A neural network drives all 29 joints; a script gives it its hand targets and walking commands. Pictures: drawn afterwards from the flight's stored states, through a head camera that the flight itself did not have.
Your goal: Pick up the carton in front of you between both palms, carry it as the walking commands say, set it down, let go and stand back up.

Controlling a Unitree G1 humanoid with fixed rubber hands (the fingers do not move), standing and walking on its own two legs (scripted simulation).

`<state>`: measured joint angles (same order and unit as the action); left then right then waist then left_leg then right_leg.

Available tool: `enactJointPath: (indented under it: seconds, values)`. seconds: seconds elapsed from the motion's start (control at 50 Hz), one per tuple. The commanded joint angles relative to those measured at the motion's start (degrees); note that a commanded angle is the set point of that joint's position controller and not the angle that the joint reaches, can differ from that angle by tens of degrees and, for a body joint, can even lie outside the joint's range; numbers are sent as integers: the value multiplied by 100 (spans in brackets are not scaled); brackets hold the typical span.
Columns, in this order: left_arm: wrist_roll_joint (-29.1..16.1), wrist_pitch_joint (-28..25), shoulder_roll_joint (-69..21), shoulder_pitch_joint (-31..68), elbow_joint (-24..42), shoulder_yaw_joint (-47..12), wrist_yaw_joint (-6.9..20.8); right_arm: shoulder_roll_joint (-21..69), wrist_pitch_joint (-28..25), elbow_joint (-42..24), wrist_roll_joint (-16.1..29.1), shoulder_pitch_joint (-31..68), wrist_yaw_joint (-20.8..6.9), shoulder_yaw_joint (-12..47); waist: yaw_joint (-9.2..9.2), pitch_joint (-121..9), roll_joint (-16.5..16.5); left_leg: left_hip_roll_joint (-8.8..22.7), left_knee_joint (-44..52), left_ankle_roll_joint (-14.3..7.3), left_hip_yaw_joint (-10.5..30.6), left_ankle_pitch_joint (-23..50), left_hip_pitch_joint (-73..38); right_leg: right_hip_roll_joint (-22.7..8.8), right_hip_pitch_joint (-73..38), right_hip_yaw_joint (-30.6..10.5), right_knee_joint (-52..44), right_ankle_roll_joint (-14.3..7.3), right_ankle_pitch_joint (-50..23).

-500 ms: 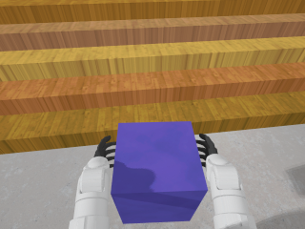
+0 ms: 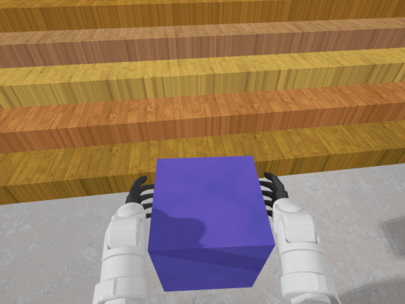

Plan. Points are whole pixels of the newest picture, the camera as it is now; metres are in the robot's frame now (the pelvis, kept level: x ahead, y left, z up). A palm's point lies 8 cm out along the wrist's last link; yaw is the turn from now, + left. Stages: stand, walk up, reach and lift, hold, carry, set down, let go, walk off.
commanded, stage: hold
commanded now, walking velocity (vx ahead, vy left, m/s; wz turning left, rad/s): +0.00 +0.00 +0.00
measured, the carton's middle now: (206, 226) +0.30 +0.00 -0.03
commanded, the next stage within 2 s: carry in 0.32 s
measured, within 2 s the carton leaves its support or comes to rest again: neither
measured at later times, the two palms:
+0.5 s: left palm (141, 196) +0.32 +0.14 +0.06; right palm (283, 193) +0.31 -0.16 +0.07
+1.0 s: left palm (161, 127) +0.52 +0.11 +0.09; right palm (276, 130) +0.49 -0.19 +0.09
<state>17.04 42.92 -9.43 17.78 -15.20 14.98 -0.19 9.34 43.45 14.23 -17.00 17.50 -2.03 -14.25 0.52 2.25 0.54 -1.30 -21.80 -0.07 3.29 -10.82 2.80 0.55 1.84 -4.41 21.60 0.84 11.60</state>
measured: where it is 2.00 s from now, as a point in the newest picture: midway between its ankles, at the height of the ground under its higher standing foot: (203, 212)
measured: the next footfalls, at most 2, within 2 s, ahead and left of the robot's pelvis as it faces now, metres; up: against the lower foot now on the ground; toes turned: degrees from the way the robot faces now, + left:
left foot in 0.70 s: +0.15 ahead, +0.09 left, +0.00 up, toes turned +8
right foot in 1.04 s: +0.43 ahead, -0.14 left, +0.00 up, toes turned -14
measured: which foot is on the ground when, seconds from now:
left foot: down 0.00-0.54, up 0.56-0.68, down 0.70-1.00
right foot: down 0.00-0.74, up 0.76-1.00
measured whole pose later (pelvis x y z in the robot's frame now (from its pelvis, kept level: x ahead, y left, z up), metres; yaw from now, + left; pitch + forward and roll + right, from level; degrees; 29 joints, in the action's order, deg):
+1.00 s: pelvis +0.27 -0.02 -0.01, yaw -2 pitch +5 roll -1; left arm 2.6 69.3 -7.3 1.6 28.9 3.7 -7.0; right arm 7.3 71.1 -31.9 -3.2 0.5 7.3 -2.1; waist 2.0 -8.4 -1.7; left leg 4.0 -18.5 1.4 -10.1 -23.4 -0.6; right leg -3.0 29.7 11.0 32.4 -0.7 11.5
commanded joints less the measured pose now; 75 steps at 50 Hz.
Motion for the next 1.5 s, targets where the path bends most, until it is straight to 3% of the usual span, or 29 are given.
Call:
enactJointPath:
  seconds: [0.0, 0.26, 0.28, 0.3, 0.34, 0.46, 0.5, 0.54, 0.56, 0.62, 0.68, 0.7, 0.72, 0.74, 0.82, 0.9, 0.94, 1.0, 1.02, 1.04, 1.06, 1.1, 1.14, 1.2, 1.36, 1.4, 1.42, 1.44, 1.48]
  values:
    - [-1628, -121, -5277, 2836, 232, -3175, 1352, 5079, -164, -202, 1363, 2675, -1159, 3001, 65, -1290, 80, -318, 375, 11, 119, 701, -375, 463, 2, 65, -342, -95, -826]
    - [-1634, -131, -5082, 2308, 829, -3336, 1384, 5120, -210, -714, 1560, 2192, -1146, 3290, -13, -1596, -79, -436, 451, 63, 42, 857, -457, 430, -251, -53, -451, -48, -999]
    - [-1613, -143, -5038, 2442, 742, -3363, 1357, 5185, -165, -468, 1521, 2417, -1133, 3289, -180, -1354, 191, -362, 458, -49, 104, 874, -274, 433, -268, -34, -368, -27, -1119]
    - [-1880, -78, -5243, 2698, 809, -3591, 1354, 5211, -46, -662, 1718, 2476, -1109, 3534, -38, -1416, 218, 718, -31, -37, -89, -99, 248, -598, 708, 46, -40, -133, -51]
    - [-1885, 55, -5084, 2482, 989, -3649, 1330, 5189, 6, -966, 1754, 2281, -1071, 3526, -43, -1466, -110, 673, 256, -96, 229, -2571, 643, -505, 1349, -215, -157, -283, 2613]
    - [-2433, 521, -5193, 2712, 1611, -4335, 1173, 4914, 473, -1714, 1981, 2247, -786, 3972, 26, -1680, -911, 1256, 662, -603, 871, -2701, 757, -2, 1728, 891, 702, -169, 1323]
    - [-2699, 758, -5292, 2751, 2219, -4655, 1067, 5075, 766, -2164, 2314, 2474, -651, 4343, -58, -1610, -178, 968, -140, -416, 189, -2370, 1726, -343, 758, 417, -89, -283, 1433]
    - [-2615, 1110, -4969, 2098, 2351, -4591, 809, 4958, 1127, -2672, 2518, 2337, -520, 4647, -186, -1565, 1357, 251, -1780, 24, -900, -1753, 3242, -1613, -305, -1667, -933, -843, 2149]
    - [-2646, 1287, -4899, 1922, 2620, -4497, 693, 4879, 1264, -2928, 2658, 2395, -479, 4783, -192, -1305, 1266, 332, -1780, 53, -941, -1841, 3728, -1932, -524, -2086, -935, -1131, 1293]
    - [-2814, 1679, -4661, 1689, 3328, -4736, 399, 4650, 1690, -3168, 2966, 1723, -329, 4896, -182, -1547, 750, 243, -1188, 6, -1163, -1409, 3268, -1748, -595, -1203, -424, -1085, -769]
    - [-2888, 2023, -4636, 1258, 4031, -4978, 326, 4736, 1990, -3774, 3057, 1119, -233, 4932, -48, -2198, 363, 224, 33, -31, -1445, -171, 299, -1064, 974, 322, 577, -553, -288]
    - [-2983, 2150, -4706, 1139, 4023, -4980, 344, 4786, 2055, -4144, 3103, 1201, -204, 4956, 57, -2338, 155, 766, 208, -329, -625, -553, -884, -823, 2019, 811, 1516, -279, -389]
    - [-3197, 2245, -4745, 1203, 4317, -5041, 374, 4659, 2099, -4184, 2982, 1037, -132, 4894, 148, -2412, -1417, 2094, 325, -957, 1274, 257, -1950, -264, 3629, 1388, 3022, -72, 327]
    - [-3369, 2352, -4710, 1284, 4640, -5312, 377, 4637, 2200, -4049, 2846, 444, -69, 4719, 143, -2205, -1610, 2703, 584, -1443, 2421, 1154, -2251, -134, 4643, 1092, 3742, -175, 1932]
    - [-3377, 2476, -4708, 858, 4585, -5127, 360, 4465, 2409, -4962, 3141, 901, 38, 4827, 76, -1677, -469, 2241, 1009, -975, 795, 1066, -1353, -693, 4518, 852, 3211, -161, 1081]
    - [-3344, 2551, -4605, 803, 4803, -5001, 183, 4167, 2565, -5055, 3308, 835, -4, 5024, 2, -1439, -726, 1567, 1099, -560, -667, 613, -255, -317, 2919, 1410, 1320, -95, 141]
    - [-3209, 2661, -4415, 640, 4676, -4870, 109, 3963, 2621, -5158, 3377, 893, -9, 5011, 68, -1299, -979, 1611, 1086, -561, -700, 439, 84, -234, 2480, 1678, 1069, -138, -142]
    - [-3207, 2792, -4101, 626, 4719, -4579, 23, 3841, 2808, -4919, 3378, 868, 66, 4883, -58, -1759, -748, 1276, -534, -262, -1444, 1952, 640, 138, 579, 2117, 821, -281, -64]
    - [-3134, 2860, -3986, 717, 4633, -4609, -14, 3679, 2827, -4990, 3360, 985, 72, 4750, -207, -1932, -606, 1089, -1675, -124, -1692, 1806, 1340, -138, -385, 1788, 829, -329, 303]
    - [-3107, 2895, -3983, 687, 4492, -4565, -5, 3511, 2902, -5182, 3349, 1256, 59, 4774, -273, -2212, 912, 555, -3605, 193, -1642, 219, 2661, -1967, -1125, -1320, -336, -822, 1759]
    - [-3194, 2872, -3941, 929, 4613, -4588, 7, 3703, 2963, -5072, 3473, 1397, 33, 4813, -267, -2038, 1685, 143, -4775, 146, -1004, -1677, 3794, -2621, -1361, -2931, -1155, -1406, 1404]
    - [-3399, 2865, -4422, 1364, 4960, -4758, 86, 3990, 2923, -5210, 3383, 1588, 50, 4868, -227, -2244, 811, 838, -5582, -206, -367, -1365, 4071, -2477, -888, -1993, -887, -1497, 577]
    - [-3603, 2827, -4650, 1759, 5400, -5038, 151, 4435, 2837, -5237, 3436, 1646, 33, 4855, -142, -2196, -48, 1153, -4839, -204, -259, -521, 3652, -2082, -294, -790, -899, -1045, -492]
    - [-3681, 2818, -4391, 1784, 5617, -5113, 186, 4204, 2789, -5256, 3163, 1431, 179, 4773, -156, -2205, 427, 892, -3802, -47, -678, -356, 3435, -1671, -146, 278, -838, -894, -1116]
    - [-3599, 3105, -3305, 2856, 4390, -4712, -60, 2916, 3064, -4469, 2985, 2740, 451, 4262, -345, -1472, 644, 462, -1139, -192, -1362, 563, 3178, -1381, -321, 1235, -568, -872, -1642]
    - [-3446, 3105, -3237, 3100, 4094, -4416, -146, 2922, 3081, -4288, 3110, 3200, 471, 4230, -191, -1541, 981, 345, -850, -314, -1585, 1063, 2159, -1306, 136, 1515, 37, -708, -1872]
    - [-3401, 3137, -3142, 3521, 3955, -4359, -230, 2806, 3088, -3812, 2993, 3281, 522, 4012, -11, -1893, 571, -21, -668, -333, -1963, 670, 1310, -905, 157, 1772, 822, -571, -2341]
    - [-3370, 3152, -3169, 3642, 3838, -4295, -268, 2755, 3100, -3732, 2968, 3279, 562, 3865, 370, -2423, 172, 149, -608, -292, -1543, 360, 27, -861, 727, 1774, 2044, -379, -1852]
    - [-3327, 3212, -3200, 4025, 3707, -4088, -353, 2626, 3099, -3478, 2991, 3661, 609, 3661, 392, -2984, -2281, 2482, 754, -910, 2624, -1030, -1655, 183, 3491, 1105, 4949, -123, 1650]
